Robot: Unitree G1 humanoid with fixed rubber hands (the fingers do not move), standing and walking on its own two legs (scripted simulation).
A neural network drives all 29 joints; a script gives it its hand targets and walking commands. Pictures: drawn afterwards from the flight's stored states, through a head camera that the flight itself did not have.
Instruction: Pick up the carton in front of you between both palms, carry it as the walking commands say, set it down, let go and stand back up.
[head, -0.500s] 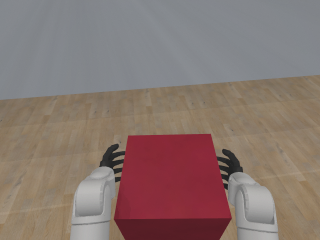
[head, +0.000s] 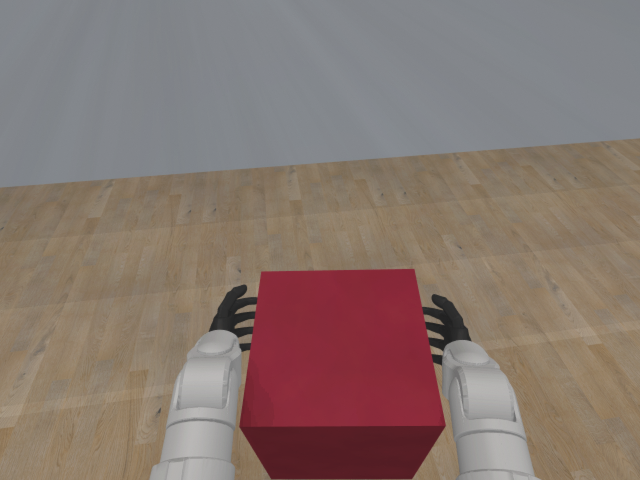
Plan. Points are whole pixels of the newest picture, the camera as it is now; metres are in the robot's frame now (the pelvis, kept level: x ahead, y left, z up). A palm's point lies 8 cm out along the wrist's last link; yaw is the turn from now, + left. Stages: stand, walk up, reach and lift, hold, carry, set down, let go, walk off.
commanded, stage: carry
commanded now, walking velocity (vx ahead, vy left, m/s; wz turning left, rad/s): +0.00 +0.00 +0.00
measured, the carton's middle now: (339, 379) +0.29 +0.00 -0.05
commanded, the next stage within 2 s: hold in 0.46 s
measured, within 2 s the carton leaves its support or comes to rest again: neither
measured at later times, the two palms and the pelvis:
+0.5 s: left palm (228, 341) +0.29 +0.14 +0.04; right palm (463, 352) +0.28 -0.16 +0.04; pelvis +0.00 -0.01 +0.00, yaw +0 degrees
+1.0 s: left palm (229, 348) +0.27 +0.14 +0.05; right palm (477, 380) +0.24 -0.16 +0.05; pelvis -0.03 +0.01 +0.01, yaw -6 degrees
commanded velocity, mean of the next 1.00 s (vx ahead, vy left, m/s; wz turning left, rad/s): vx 0.00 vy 0.00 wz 0.00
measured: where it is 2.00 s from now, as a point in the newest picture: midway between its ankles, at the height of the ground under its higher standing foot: outside the picture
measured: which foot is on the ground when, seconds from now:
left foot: down 0.00-1.00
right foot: down 0.00-1.00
